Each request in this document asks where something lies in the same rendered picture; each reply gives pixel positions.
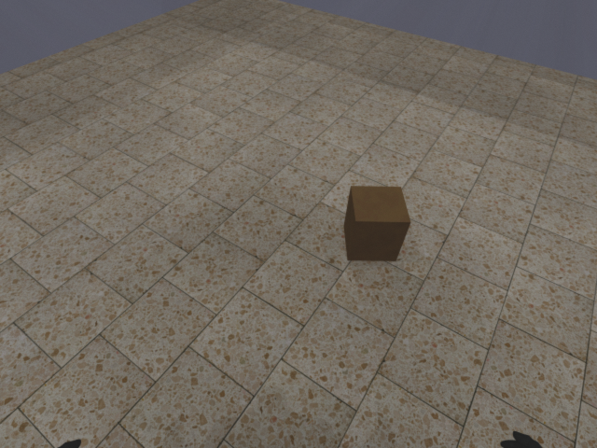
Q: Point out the carton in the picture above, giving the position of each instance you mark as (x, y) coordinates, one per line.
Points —
(376, 223)

